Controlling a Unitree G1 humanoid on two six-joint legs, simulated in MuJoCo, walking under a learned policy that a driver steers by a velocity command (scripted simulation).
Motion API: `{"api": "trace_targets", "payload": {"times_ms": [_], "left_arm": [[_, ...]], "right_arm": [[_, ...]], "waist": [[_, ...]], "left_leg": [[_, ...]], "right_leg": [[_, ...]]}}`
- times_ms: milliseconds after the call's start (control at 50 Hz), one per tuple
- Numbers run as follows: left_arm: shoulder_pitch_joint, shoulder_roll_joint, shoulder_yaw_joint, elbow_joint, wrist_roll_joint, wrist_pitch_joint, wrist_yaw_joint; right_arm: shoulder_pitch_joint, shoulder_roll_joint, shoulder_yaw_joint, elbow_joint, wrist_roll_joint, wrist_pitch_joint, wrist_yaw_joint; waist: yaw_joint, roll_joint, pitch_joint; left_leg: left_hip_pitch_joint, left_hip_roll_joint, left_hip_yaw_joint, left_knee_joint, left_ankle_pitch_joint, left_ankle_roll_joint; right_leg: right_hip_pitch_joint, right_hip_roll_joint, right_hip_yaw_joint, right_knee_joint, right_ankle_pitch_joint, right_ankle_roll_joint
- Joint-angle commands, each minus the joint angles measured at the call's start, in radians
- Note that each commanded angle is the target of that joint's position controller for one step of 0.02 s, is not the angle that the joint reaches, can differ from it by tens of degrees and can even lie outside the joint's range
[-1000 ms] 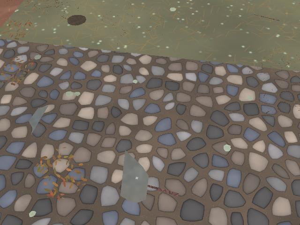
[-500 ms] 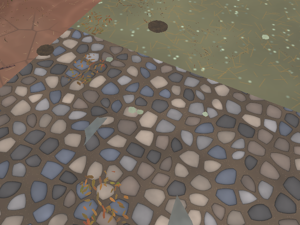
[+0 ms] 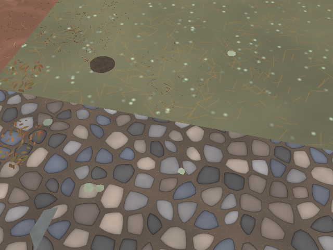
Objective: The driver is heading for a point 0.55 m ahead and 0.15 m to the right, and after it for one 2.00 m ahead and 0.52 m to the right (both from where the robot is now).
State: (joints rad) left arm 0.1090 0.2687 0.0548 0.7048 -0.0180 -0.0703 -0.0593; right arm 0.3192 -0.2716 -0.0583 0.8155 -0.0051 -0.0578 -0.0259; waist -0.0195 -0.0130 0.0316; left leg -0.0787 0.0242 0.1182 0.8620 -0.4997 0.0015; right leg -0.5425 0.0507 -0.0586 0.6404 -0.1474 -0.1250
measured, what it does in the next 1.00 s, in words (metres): walks ahead, turning right: left foot, then right foot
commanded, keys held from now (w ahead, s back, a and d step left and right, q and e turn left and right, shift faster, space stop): w+e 0.08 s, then e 0.92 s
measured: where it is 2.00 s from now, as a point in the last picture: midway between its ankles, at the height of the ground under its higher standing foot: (224, 232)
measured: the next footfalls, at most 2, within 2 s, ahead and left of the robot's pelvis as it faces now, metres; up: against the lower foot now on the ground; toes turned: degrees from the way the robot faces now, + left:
left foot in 0.40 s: +0.40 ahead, +0.08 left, +0.00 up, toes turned -21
right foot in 0.82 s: +0.22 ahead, -0.12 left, +0.00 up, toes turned -33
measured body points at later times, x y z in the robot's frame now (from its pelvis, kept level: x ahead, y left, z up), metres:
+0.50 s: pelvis +0.23 +0.02 +0.01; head +0.27 +0.02 +0.46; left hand +0.44 +0.26 -0.09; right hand +0.34 -0.28 -0.06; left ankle +0.36 +0.09 -0.71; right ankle +0.10 -0.07 -0.64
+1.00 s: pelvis +0.23 -0.02 +0.03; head +0.24 -0.07 +0.48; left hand +0.50 +0.14 -0.04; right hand +0.20 -0.35 -0.09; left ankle +0.34 +0.10 -0.62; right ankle +0.19 -0.10 -0.71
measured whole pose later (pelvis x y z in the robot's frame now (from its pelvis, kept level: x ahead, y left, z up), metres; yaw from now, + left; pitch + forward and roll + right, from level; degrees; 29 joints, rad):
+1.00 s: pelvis +0.23 -0.02 +0.03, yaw -37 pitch +3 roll +3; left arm 0.25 0.29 0.06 0.62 0.00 0.03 0.02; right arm 0.11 -0.32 -0.10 0.72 -0.01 0.02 -0.04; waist 0.01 0.04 0.03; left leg -0.60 0.00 -0.03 1.11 -0.37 -0.06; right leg -0.31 0.02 0.07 0.51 -0.24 -0.05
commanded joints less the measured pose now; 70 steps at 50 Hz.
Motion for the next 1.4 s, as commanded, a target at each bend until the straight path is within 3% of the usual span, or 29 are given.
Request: {"api": "trace_targets", "payload": {"times_ms": [20,40,60,100,180,300,380,400,420,440,460,480,540,680,800,820,840,860,880,920,960,1100,1180,1260,1300,1320,1340,1360,1400], "left_arm": [[0.332,0.208,0.068,-0.007,0.006,-0.007,0.022],[0.262,0.171,0.058,-0.019,-0.002,-0.007,0.025],[0.190,0.144,0.048,-0.037,-0.005,-0.005,0.025],[0.117,0.116,0.036,-0.073,0.010,-0.002,0.031],[0.119,0.172,0.052,-0.062,0.013,0.004,0.057],[0.177,0.169,0.054,-0.042,-0.011,0.066,0.092],[0.107,0.144,0.048,-0.077,-0.004,0.075,0.101],[0.107,0.096,0.033,-0.100,0.009,0.069,0.098],[0.254,0.031,0.014,-0.097,0.026,0.061,0.093],[0.354,0.105,0.019,-0.092,0.007,0.058,0.082],[0.307,0.189,0.044,-0.065,-0.004,0.072,0.081],[0.214,0.210,0.054,-0.077,-0.006,0.093,0.086],[0.167,0.142,0.046,-0.101,-0.008,0.135,0.093],[0.114,0.094,0.029,-0.140,0.005,0.128,0.078],[0.185,0.113,0.051,-0.124,0.009,0.133,0.052],[0.222,0.136,0.062,-0.113,0.013,0.131,0.056],[0.236,0.237,0.087,-0.129,0.016,0.128,0.073],[0.201,0.318,0.096,-0.167,0.041,0.113,0.074],[0.189,0.277,0.087,-0.166,0.060,0.090,0.070],[0.081,0.206,0.066,-0.172,0.029,0.071,0.073],[0.054,0.166,0.047,-0.180,0.013,0.074,0.082],[0.118,0.197,0.061,-0.172,0.013,0.094,0.104],[0.128,0.194,0.058,-0.170,0.006,0.095,0.092],[0.128,0.147,0.032,-0.147,0.011,0.084,0.082],[0.117,0.070,0.005,-0.152,0.028,0.067,0.081],[0.107,0.059,0.004,-0.196,0.024,0.047,0.080],[0.026,0.145,0.028,-0.219,0.008,0.025,0.084],[0.015,0.181,0.042,-0.207,-0.008,0.008,0.079],[0.011,0.150,0.038,-0.188,0.006,-0.013,0.067]], "right_arm": [[-0.058,-0.132,-0.009,-0.153,0.036,-0.092,0.034],[-0.111,-0.132,-0.004,-0.175,0.040,-0.103,0.036],[-0.128,-0.125,-0.006,-0.171,0.017,-0.102,0.027],[-0.102,-0.136,-0.020,-0.175,-0.006,-0.076,0.020],[-0.111,-0.081,-0.005,-0.188,-0.020,-0.042,0.001],[-0.274,-0.080,0.001,-0.220,0.002,-0.033,0.016],[-0.185,-0.128,-0.026,-0.203,-0.010,-0.055,0.023],[-0.127,-0.172,-0.036,-0.202,-0.029,-0.060,0.015],[-0.112,-0.211,-0.037,-0.218,-0.054,-0.050,0.005],[-0.064,-0.201,-0.045,-0.195,-0.031,-0.030,0.008],[-0.103,-0.140,-0.031,-0.221,-0.014,-0.018,0.005],[-0.131,-0.101,-0.019,-0.230,-0.014,-0.002,0.000],[-0.215,-0.113,-0.016,-0.229,-0.023,0.028,-0.006],[-0.227,-0.154,-0.040,-0.203,-0.012,0.043,-0.013],[-0.235,-0.168,-0.050,-0.168,0.022,0.059,-0.006],[-0.196,-0.137,-0.046,-0.147,0.024,0.064,-0.005],[-0.171,-0.073,-0.030,-0.156,-0.003,0.069,0.002],[-0.249,-0.093,-0.035,-0.216,-0.018,0.061,-0.004],[-0.309,-0.127,-0.046,-0.223,-0.009,0.056,-0.011],[-0.256,-0.139,-0.060,-0.180,-0.003,0.064,-0.022],[-0.226,-0.134,-0.062,-0.166,-0.014,0.066,-0.023],[-0.287,-0.084,-0.038,-0.182,0.006,0.051,-0.003],[-0.275,-0.104,-0.040,-0.177,0.024,0.032,0.025],[-0.186,-0.073,-0.030,-0.139,0.025,-0.009,0.051],[-0.076,-0.105,-0.032,-0.109,0.008,-0.024,0.048],[-0.018,-0.216,-0.054,-0.093,-0.007,-0.025,0.048],[0.010,-0.221,-0.061,-0.091,-0.007,-0.030,0.052],[-0.003,-0.180,-0.048,-0.095,0.006,-0.033,0.046],[-0.005,-0.155,-0.037,-0.103,0.019,-0.029,0.036]], "waist": [[0.154,-0.099,-0.364],[0.120,-0.024,-0.230],[0.070,0.051,-0.144],[0.006,0.016,-0.081],[-0.010,-0.019,-0.070],[0.064,-0.104,-0.144],[-0.007,-0.121,-0.147],[-0.021,-0.053,-0.228],[0.048,0.193,-0.318],[0.061,0.337,-0.421],[0.032,0.192,-0.349],[0.010,0.118,-0.267],[0.038,0.134,-0.114],[0.014,0.169,-0.173],[0.057,0.160,-0.157],[0.061,0.098,-0.129],[0.032,-0.181,-0.087],[0.050,-0.288,-0.063],[0.080,-0.199,-0.084],[0.015,-0.120,-0.071],[-0.001,-0.129,-0.101],[0.043,-0.139,-0.132],[0.062,-0.171,-0.109],[0.020,-0.144,-0.081],[-0.010,-0.016,-0.095],[0.013,0.204,-0.057],[-0.034,0.238,0.047],[-0.028,0.173,0.093],[-0.028,0.157,0.074]], "left_leg": [[-0.738,-0.042,-0.266,0.615,-0.016,0.013],[-0.737,0.004,-0.246,0.520,0.079,0.027],[-0.688,0.041,-0.225,0.427,0.123,0.020],[-0.570,0.072,-0.213,0.337,0.166,-0.008],[-0.496,0.024,-0.149,0.105,0.265,-0.074],[-0.386,-0.075,-0.163,-0.270,0.517,-0.081],[-0.263,-0.047,-0.201,-0.467,0.580,-0.015],[-0.076,0.083,-0.287,-0.457,0.788,0.042],[0.194,0.335,-0.536,-0.391,1.236,0.193],[0.274,0.489,-0.792,-0.419,1.080,0.333],[0.199,0.418,-0.719,-0.443,0.863,0.306],[0.120,0.344,-0.574,-0.455,0.718,0.250],[-0.154,0.208,-0.342,-0.549,0.533,0.200],[-0.137,0.265,-0.209,-0.577,0.546,0.246],[-0.184,0.263,-0.122,-0.477,0.373,0.154],[-0.262,0.222,-0.067,-0.377,0.276,0.082],[-0.488,0.094,0.053,-0.076,0.047,-0.032],[-0.662,-0.030,-0.060,0.140,-0.162,-0.069],[-0.661,-0.016,-0.162,0.258,-0.116,-0.053],[-0.651,0.011,-0.193,0.273,0.065,-0.040],[-0.593,-0.006,-0.183,0.311,0.140,-0.060],[-0.523,-0.043,-0.196,0.012,0.169,-0.086],[-0.401,-0.055,-0.172,-0.154,0.116,-0.054],[-0.156,-0.046,-0.112,-0.417,0.240,0.015],[0.034,0.093,-0.293,-0.494,0.173,0.084],[0.083,0.247,-0.610,-0.605,-0.018,0.210],[0.052,0.358,-0.833,-0.693,-0.147,0.319],[0.041,0.345,-0.805,-0.693,-0.171,0.314],[0.089,0.256,-0.675,-0.688,-0.052,0.261]], "right_leg": [[0.935,-0.359,0.789,-0.311,-0.059,-0.283],[0.768,-0.317,0.640,-0.322,-0.009,-0.235],[0.602,-0.272,0.539,-0.335,0.090,-0.202],[0.406,-0.217,0.437,-0.377,0.284,-0.187],[0.247,-0.139,0.265,-0.337,0.689,-0.151],[0.298,-0.101,0.326,-0.221,0.427,-0.046],[0.365,-0.095,0.448,-0.053,0.287,0.007],[0.297,-0.036,0.402,0.115,0.156,0.048],[0.076,0.095,0.292,0.362,-0.467,0.110],[-0.054,0.068,0.243,0.570,-0.599,0.145],[-0.094,0.013,0.243,0.666,-0.514,0.180],[-0.120,-0.011,0.204,0.696,-0.432,0.200],[-0.037,-0.052,0.132,0.602,-0.315,0.214],[0.102,-0.101,0.065,0.292,-0.235,0.184],[0.312,-0.051,-0.016,-0.063,-0.103,0.085],[0.385,-0.054,0.037,-0.164,-0.045,0.047],[0.479,-0.284,0.383,-0.294,0.138,-0.048],[0.409,-0.445,0.622,-0.332,0.260,-0.224],[0.369,-0.411,0.587,-0.361,0.154,-0.225],[0.361,-0.298,0.443,-0.331,0.081,-0.102],[0.347,-0.255,0.386,-0.303,0.216,-0.083],[0.443,-0.228,0.438,-0.252,0.233,-0.095],[0.352,-0.212,0.533,-0.328,-0.290,-0.112],[0.250,-0.176,0.522,-0.299,-0.426,-0.073],[0.102,-0.090,0.391,-0.065,-0.411,0.007],[-0.098,0.038,0.169,0.142,-0.374,0.075],[-0.263,0.000,0.152,0.285,-0.452,0.104],[-0.305,-0.049,0.179,0.363,-0.379,0.109],[-0.337,-0.075,0.155,0.378,-0.250,0.120]]}}
Velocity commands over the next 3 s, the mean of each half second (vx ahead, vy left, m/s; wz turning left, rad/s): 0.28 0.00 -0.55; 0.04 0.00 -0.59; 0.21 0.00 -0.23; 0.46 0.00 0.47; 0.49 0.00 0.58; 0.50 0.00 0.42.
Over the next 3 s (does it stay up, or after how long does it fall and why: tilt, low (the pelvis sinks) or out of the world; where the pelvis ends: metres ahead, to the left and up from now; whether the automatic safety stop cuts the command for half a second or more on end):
stays up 1.02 -0.33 0.03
